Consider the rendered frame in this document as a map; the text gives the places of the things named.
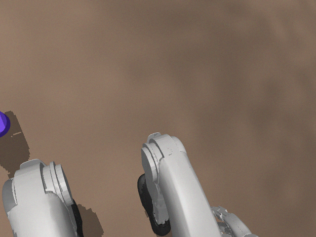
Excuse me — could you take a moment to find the left robot foot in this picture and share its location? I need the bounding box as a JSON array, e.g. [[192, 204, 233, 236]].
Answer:
[[71, 199, 84, 237]]

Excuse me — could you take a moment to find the right robot hand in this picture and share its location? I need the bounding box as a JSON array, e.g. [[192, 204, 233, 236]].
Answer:
[[211, 206, 252, 237]]

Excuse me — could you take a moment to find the right robot foot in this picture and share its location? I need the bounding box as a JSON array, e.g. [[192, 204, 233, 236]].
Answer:
[[137, 174, 171, 236]]

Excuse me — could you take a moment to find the tin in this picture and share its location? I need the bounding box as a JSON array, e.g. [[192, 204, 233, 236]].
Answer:
[[0, 111, 10, 137]]

